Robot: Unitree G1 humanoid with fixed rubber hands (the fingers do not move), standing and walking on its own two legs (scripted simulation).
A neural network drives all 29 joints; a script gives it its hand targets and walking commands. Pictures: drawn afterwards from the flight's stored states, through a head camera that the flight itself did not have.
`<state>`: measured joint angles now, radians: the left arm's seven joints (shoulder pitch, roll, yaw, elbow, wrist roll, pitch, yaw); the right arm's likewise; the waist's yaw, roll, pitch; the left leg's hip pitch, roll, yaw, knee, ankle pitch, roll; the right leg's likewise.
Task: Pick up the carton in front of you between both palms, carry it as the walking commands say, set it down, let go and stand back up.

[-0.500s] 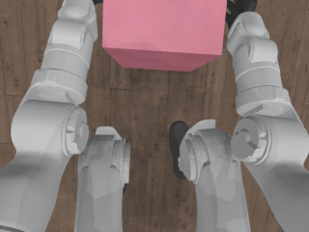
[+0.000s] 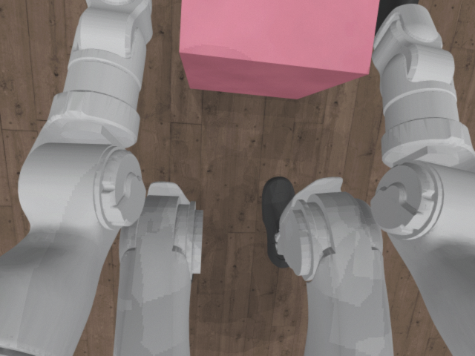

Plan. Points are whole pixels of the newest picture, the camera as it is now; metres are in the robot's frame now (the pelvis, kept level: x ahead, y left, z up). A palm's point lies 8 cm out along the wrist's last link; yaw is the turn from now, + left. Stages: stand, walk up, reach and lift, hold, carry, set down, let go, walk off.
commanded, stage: set down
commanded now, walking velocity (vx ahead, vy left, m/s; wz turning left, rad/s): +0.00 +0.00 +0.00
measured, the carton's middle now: (263, 11) +0.55 -0.05 -0.24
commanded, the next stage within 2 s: let go in 1.56 s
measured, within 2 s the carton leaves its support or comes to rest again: rests again in 0.26 s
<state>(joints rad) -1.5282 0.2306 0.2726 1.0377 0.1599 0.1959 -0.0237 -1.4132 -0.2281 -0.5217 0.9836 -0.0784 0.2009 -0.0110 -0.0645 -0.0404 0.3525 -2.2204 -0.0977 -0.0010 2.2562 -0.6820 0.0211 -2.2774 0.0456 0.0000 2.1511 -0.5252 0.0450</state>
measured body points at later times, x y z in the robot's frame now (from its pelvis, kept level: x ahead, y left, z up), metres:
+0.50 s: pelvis -0.01 +0.00 +0.00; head +0.37 +0.02 +0.23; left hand +0.58 +0.17 -0.19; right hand +0.53 -0.22 -0.19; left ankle +0.08 +0.10 -0.34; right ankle +0.13 -0.12 -0.34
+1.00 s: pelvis +0.00 +0.00 +0.09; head +0.34 +0.00 +0.38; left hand +0.60 +0.16 -0.03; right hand +0.54 -0.22 -0.03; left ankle +0.08 +0.10 -0.34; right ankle +0.13 -0.12 -0.34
